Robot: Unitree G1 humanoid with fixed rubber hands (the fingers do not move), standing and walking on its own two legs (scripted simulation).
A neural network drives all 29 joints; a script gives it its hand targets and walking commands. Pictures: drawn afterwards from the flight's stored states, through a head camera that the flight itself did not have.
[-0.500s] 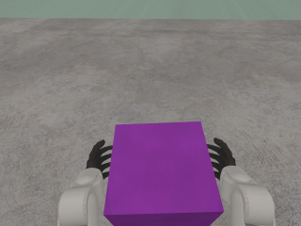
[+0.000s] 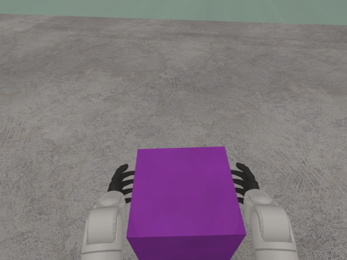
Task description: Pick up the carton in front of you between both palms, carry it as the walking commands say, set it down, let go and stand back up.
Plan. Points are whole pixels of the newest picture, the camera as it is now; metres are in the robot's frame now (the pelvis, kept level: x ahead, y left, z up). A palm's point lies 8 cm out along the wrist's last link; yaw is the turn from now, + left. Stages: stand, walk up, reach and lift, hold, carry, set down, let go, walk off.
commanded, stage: carry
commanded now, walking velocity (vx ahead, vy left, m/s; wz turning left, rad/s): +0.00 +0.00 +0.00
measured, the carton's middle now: (182, 210) +0.27 +0.00 -0.03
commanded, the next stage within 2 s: hold in 1.14 s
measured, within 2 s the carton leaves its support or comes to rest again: neither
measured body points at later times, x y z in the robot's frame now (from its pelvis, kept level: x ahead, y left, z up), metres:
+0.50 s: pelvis -0.03 +0.01 +0.00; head -0.05 +0.01 +0.45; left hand +0.26 +0.16 +0.03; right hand +0.26 -0.14 +0.03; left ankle -0.10 +0.11 -0.73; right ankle +0.04 -0.10 -0.73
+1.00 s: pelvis -0.04 +0.02 +0.00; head -0.06 +0.02 +0.45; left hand +0.25 +0.17 +0.03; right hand +0.25 -0.13 +0.03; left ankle -0.10 +0.11 -0.73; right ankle +0.04 -0.10 -0.73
